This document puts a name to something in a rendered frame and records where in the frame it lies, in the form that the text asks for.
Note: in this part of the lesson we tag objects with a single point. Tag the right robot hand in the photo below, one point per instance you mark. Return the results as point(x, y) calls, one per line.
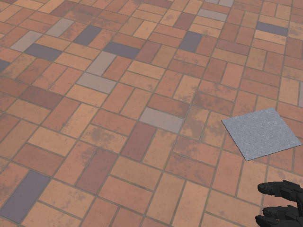
point(282, 216)

